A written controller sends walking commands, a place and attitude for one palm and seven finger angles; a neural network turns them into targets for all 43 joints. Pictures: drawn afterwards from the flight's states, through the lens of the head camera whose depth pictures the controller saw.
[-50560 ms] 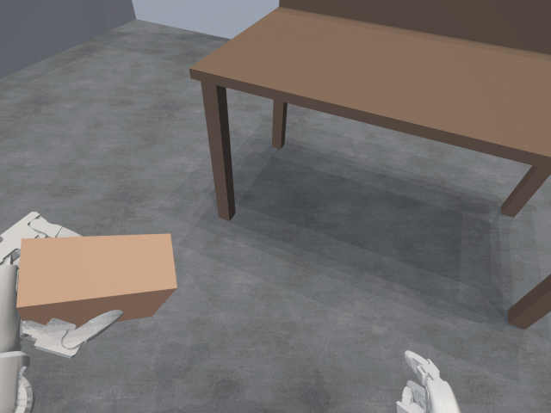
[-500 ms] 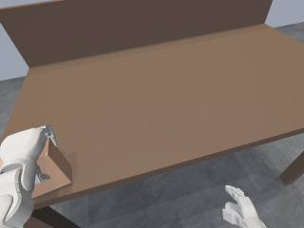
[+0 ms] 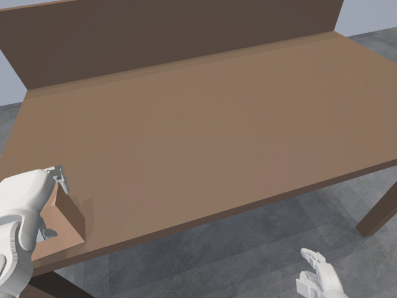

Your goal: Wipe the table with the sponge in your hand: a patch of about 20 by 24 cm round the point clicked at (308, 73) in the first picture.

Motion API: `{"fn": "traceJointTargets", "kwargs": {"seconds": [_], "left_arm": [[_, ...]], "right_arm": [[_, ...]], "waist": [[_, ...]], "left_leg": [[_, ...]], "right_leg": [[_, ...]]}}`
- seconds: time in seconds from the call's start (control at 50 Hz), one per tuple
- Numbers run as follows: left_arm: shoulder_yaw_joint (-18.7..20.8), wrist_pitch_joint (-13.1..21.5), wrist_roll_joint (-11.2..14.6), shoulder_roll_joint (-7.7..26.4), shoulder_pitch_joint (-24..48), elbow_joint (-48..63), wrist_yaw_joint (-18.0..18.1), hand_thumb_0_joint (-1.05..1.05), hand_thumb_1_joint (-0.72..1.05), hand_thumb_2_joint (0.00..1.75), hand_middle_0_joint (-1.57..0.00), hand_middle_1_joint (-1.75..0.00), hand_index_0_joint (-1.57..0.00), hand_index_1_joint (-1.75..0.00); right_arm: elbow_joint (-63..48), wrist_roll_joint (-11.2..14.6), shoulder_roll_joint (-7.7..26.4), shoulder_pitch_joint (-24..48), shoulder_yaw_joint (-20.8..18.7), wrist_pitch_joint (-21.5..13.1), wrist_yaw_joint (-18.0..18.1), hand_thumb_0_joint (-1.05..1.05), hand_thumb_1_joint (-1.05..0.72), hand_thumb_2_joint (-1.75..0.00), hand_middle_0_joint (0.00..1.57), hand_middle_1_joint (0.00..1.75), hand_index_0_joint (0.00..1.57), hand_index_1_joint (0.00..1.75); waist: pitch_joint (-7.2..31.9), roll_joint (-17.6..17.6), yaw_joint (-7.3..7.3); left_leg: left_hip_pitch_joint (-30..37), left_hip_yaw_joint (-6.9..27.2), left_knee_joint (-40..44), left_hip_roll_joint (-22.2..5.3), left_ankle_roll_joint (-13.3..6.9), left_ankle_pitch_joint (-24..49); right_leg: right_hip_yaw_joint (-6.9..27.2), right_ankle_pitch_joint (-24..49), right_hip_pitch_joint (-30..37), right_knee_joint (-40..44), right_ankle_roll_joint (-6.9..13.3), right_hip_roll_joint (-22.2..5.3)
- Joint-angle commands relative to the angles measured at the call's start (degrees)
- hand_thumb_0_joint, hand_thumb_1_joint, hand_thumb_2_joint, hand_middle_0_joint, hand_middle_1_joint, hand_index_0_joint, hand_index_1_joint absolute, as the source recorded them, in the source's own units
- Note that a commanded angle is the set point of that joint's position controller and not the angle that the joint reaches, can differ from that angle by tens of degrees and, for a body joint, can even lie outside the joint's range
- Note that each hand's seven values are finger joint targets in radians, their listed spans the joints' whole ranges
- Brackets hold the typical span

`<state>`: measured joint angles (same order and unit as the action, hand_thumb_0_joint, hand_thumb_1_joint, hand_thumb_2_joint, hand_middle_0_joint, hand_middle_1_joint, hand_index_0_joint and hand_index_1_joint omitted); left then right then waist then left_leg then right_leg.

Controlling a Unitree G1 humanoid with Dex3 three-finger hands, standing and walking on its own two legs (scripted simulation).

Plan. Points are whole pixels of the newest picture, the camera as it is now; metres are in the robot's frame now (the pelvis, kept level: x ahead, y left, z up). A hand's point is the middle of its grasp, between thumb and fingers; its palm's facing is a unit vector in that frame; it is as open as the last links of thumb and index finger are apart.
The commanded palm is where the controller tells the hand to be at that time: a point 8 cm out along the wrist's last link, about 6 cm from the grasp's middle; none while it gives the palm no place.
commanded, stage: wipe forward along the first lane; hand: left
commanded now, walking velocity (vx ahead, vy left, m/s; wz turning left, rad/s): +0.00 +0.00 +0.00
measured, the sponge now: (43, 230) +0.21 +0.36 +0.02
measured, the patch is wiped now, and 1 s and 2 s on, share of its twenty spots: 0.00 0.00 0.05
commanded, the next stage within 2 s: slide across to the middle lane in 1.60 s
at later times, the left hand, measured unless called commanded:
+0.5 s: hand (41, 192) +0.26 +0.37 +0.08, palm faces -0.09 -0.02 -1.00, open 10.3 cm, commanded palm +0.25 +0.36 +0.12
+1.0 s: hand (46, 173) +0.31 +0.39 +0.08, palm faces -0.15 +0.03 -0.99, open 10.3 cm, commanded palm +0.31 +0.38 +0.11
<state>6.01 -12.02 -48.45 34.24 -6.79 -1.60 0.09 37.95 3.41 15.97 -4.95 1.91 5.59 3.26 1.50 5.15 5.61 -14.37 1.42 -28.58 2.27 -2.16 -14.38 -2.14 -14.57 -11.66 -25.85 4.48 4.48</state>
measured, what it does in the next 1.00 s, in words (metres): stands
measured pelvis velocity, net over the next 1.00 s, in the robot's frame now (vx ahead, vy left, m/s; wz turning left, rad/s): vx -0.02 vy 0.00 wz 0.02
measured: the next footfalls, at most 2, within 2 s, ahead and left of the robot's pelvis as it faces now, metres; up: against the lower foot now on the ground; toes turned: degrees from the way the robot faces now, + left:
none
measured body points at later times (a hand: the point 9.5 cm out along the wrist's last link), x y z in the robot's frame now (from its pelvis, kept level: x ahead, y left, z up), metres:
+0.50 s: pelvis -0.02 +0.00 -0.01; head +0.00 -0.03 +0.44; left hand +0.26 +0.36 +0.14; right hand +0.16 -0.25 -0.12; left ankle +0.01 +0.10 -0.74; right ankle -0.01 -0.07 -0.74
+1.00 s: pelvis -0.02 +0.00 -0.01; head +0.02 -0.02 +0.43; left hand +0.32 +0.39 +0.13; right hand +0.10 -0.26 -0.15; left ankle +0.01 +0.10 -0.74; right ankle -0.01 -0.07 -0.74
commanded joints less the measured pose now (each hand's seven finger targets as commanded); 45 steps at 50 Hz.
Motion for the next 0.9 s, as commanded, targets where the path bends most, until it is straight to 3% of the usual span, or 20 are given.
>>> {"fn": "traceJointTargets", "kwargs": {"seconds": [0.0,0.02,0.08,0.12,0.16,0.22,0.28,0.32,0.4,0.46,0.52,0.58,0.62,0.64,0.7,0.72,0.74,0.76,0.82,0.88], "left_arm": [[6.8,1.2,-0.7,14.1,8.5,3.4,0.9,0.0,0.1,1.3,-1.2,-1.6,-1.2,-1.6],[8.5,1.6,-0.7,16.3,10.3,3.1,1.2,0.0,0.1,1.3,-1.2,-1.6,-1.2,-1.6],[7.7,2.1,-1.6,16.0,12.4,-1.7,1.5,0.0,0.1,1.3,-1.2,-1.6,-1.2,-1.6],[8.3,2.8,-1.6,16.5,13.3,-1.6,1.7,0.0,0.1,1.3,-1.2,-1.6,-1.2,-1.6],[6.3,3.1,-1.8,14.6,14.6,-4.1,1.7,0.0,0.1,1.3,-1.2,-1.6,-1.2,-1.6],[8.4,3.9,-1.6,17.1,15.0,-6.7,1.7,0.0,0.1,1.3,-1.2,-1.6,-1.2,-1.6],[5.1,4.1,-2.0,14.8,19.6,-10.8,1.3,0.0,0.1,1.3,-1.2,-1.6,-1.2,-1.6],[7.3,4.8,-2.3,18.0,21.6,-12.6,1.5,0.0,0.1,1.3,-1.2,-1.6,-1.2,-1.6],[4.4,5.7,-3.5,15.7,24.3,-17.6,1.1,0.0,0.1,1.3,-1.2,-1.6,-1.2,-1.6],[3.9,6.4,-3.7,15.6,25.9,-20.8,1.0,0.0,0.1,1.3,-1.2,-1.6,-1.2,-1.6],[5.0,7.2,-4.1,18.4,30.6,-25.0,0.7,0.0,0.1,1.3,-1.2,-1.6,-1.2,-1.6],[1.9,8.4,-5.2,16.0,34.2,-27.7,0.7,0.0,0.1,1.3,-1.2,-1.6,-1.2,-1.6],[3.5,9.3,-5.9,18.1,35.0,-29.4,0.8,0.0,0.1,1.3,-1.2,-1.6,-1.2,-1.6],[1.7,9.5,-6.0,16.3,36.2,-30.5,0.9,0.0,0.1,1.3,-1.2,-1.6,-1.2,-1.6],[1.8,10.7,-5.9,16.5,37.1,-32.2,1.1,0.0,0.1,1.3,-1.2,-1.6,-1.2,-1.6],[4.0,11.3,-5.8,18.7,37.2,-32.1,1.3,0.0,0.1,1.3,-1.2,-1.6,-1.2,-1.6],[3.1,11.5,-5.9,17.6,37.0,-33.0,1.5,0.0,0.1,1.3,-1.2,-1.6,-1.2,-1.6],[1.2,11.7,-5.6,15.6,37.7,-33.0,1.5,0.0,0.1,1.3,-1.2,-1.6,-1.2,-1.6],[2.6,12.6,-5.7,17.8,41.6,-34.5,2.4,0.0,0.1,1.3,-1.2,-1.6,-1.2,-1.6],[0.3,12.8,-6.4,16.0,43.9,-36.7,3.0,0.0,0.1,1.3,-1.2,-1.6,-1.2,-1.6]], "right_arm": [[-9.1,0.0,6.7,7.6,-2.8,-2.6,0.4,0.0,-0.9,-0.9,0.2,0.3,0.2,0.3],[-9.2,0.5,6.5,9.5,-2.4,-3.0,0.5,0.0,-0.9,-0.9,0.2,0.3,0.2,0.3],[-8.0,0.3,7.2,6.4,-3.0,-2.7,0.9,0.0,-0.9,-0.9,0.2,0.3,0.2,0.3],[-8.6,0.6,6.8,8.1,-2.9,-3.0,1.0,0.0,-0.9,-0.9,0.2,0.3,0.2,0.3],[-7.9,0.6,7.2,5.8,-3.4,-2.9,1.1,0.0,-0.9,-0.9,0.2,0.3,0.2,0.3],[-7.9,0.9,7.3,6.6,-3.3,-2.9,1.0,0.0,-0.9,-0.9,0.2,0.3,0.2,0.3],[-7.1,1.0,7.8,4.4,-3.6,-2.4,1.2,0.0,-0.9,-0.9,0.2,0.3,0.2,0.3],[-7.3,1.3,7.9,4.9,-3.4,-2.8,1.3,0.0,-0.9,-0.9,0.2,0.3,0.2,0.3],[-6.6,1.2,8.1,2.3,-3.8,-2.4,1.2,0.0,-0.9,-0.9,0.2,0.3,0.2,0.3],[-6.6,1.3,8.4,1.2,-3.9,-2.3,1.1,0.0,-0.9,-0.9,0.2,0.3,0.2,0.3],[-6.5,1.8,8.8,0.5,-3.8,-2.2,1.2,0.0,-0.9,-0.9,0.2,0.3,0.2,0.3],[-6.3,1.7,8.9,-1.6,-4.1,-2.2,1.2,0.0,-0.9,-0.9,0.2,0.3,0.2,0.3],[-6.5,1.8,9.0,-1.8,-4.1,-2.2,1.0,0.0,-0.9,-0.9,0.2,0.3,0.2,0.3],[-6.2,1.7,9.0,-2.9,-4.2,-2.1,1.1,0.0,-0.9,-0.9,0.2,0.3,0.2,0.3],[-6.3,1.7,9.3,-4.2,-4.6,-1.6,0.9,0.0,-0.9,-0.9,0.2,0.3,0.2,0.3],[-6.5,1.9,9.5,-4.0,-4.7,-1.7,0.9,0.0,-0.9,-0.9,0.2,0.3,0.2,0.3],[-6.3,1.7,9.3,-4.8,-4.7,-1.5,0.9,0.0,-0.9,-0.9,0.2,0.3,0.2,0.3],[-6.6,1.9,9.2,-4.9,-4.8,-1.4,0.9,0.0,-0.9,-0.9,0.2,0.3,0.2,0.3],[-6.2,2.2,9.5,-5.5,-4.8,-1.5,0.8,0.0,-0.9,-0.9,0.2,0.3,0.2,0.3],[-5.7,2.2,9.6,-7.0,-5.0,-1.3,0.8,0.0,-0.9,-0.9,0.2,0.3,0.2,0.3]], "waist": [[7.1,-4.7,-0.37],[6.0,-3.7,-0.3],[6.3,-4.1,-0.82],[6.9,-4.0,-0.37],[8.2,-4.9,-1.15],[8.5,-5.1,-0.75],[6.5,-6.6,-2.29],[6.7,-5.9,-2.01],[7.3,-6.9,-2.59],[8.3,-7.1,-2.91],[5.8,-9.1,-3.68],[7.3,-7.5,-4.26],[8.3,-6.8,-3.78],[9.4,-7.2,-4.25],[10.3,-8.5,-4.33],[11.4,-8.4,-4.0],[12.2,-8.5,-4.1],[11.4,-8.7,-4.51],[10.3,-8.6,-4.93],[10.0,-9.2,-5.74]], "left_leg": [[0.0,2.0,1.6,0.8,-1.6,10.2],[0.1,2.3,1.7,0.8,-1.6,9.3],[-1.1,1.7,1.1,1.0,-1.6,8.7],[-0.9,2.0,1.1,1.1,-1.6,8.5],[-1.4,1.2,0.4,1.2,-1.8,8.2],[-2.5,1.7,0.3,1.2,-1.7,7.6],[-3.9,1.2,0.2,1.2,-1.9,5.6],[-4.3,1.5,0.0,1.1,-1.9,4.2],[-5.7,1.2,-0.3,1.3,-2.0,3.8],[-6.6,1.0,-1.1,1.2,-2.0,3.5],[-8.8,1.2,-1.1,1.0,-2.2,0.5],[-9.2,0.9,-1.9,1.3,-2.3,-0.1],[-9.9,1.3,-2.0,1.2,-2.2,-0.2],[-10.0,1.0,-2.6,1.2,-2.3,0.3],[-10.7,1.0,-3.3,1.1,-2.3,0.5],[-10.8,1.1,-3.5,0.9,-2.4,1.5],[-11.3,1.0,-3.6,1.1,-2.4,1.6],[-11.3,0.9,-3.7,1.0,-2.4,1.0],[-12.0,1.2,-3.5,0.7,-2.5,-0.5],[-12.4,1.2,-3.7,0.9,-2.6,-1.1]], "right_leg": [[6.1,12.8,3.1,3.7,-0.9,-3.1],[8.0,11.3,2.0,4.0,-0.2,-2.6],[6.1,10.6,1.5,3.9,-0.7,-2.9],[7.9,10.2,1.3,3.9,-0.3,-2.7],[6.5,10.7,1.4,3.5,-0.9,-3.1],[8.3,10.9,1.8,3.2,-0.5,-2.9],[6.0,8.5,-0.7,3.7,-1.3,-3.0],[8.1,6.3,-1.1,3.9,-0.8,-2.8],[5.7,6.1,-2.0,3.4,-1.2,-3.0],[6.2,6.6,-1.8,2.9,-1.2,-3.3],[7.1,2.3,-4.6,3.5,-1.3,-2.8],[5.5,1.5,-5.9,3.0,-1.5,-3.0],[6.3,1.0,-6.0,2.5,-1.0,-2.8],[5.7,2.0,-5.6,2.0,-1.2,-3.1],[5.7,3.6,-5.9,1.5,-1.2,-3.1],[6.6,5.1,-5.2,1.1,-1.0,-3.0],[5.6,5.5,-4.7,0.6,-1.3,-3.1],[5.7,5.0,-5.7,0.9,-1.3,-3.1],[5.9,2.5,-8.1,1.0,-1.2,-2.9],[4.5,1.7,-9.7,0.7,-1.4,-2.6]]}}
